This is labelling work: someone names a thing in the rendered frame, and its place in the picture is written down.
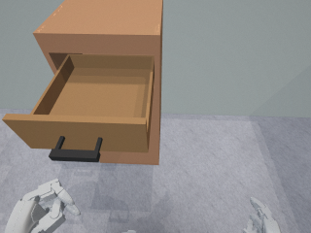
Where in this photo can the drawer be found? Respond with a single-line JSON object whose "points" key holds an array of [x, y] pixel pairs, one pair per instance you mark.
{"points": [[91, 96]]}

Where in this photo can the robot right hand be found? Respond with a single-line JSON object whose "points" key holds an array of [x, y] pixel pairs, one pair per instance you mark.
{"points": [[264, 223]]}

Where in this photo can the robot left hand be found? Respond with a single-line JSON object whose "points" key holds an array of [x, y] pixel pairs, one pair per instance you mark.
{"points": [[27, 212]]}

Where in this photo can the handle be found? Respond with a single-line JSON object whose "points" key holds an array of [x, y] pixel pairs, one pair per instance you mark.
{"points": [[59, 154]]}

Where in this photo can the cabinet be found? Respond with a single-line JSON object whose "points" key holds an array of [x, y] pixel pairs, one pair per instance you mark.
{"points": [[109, 27]]}

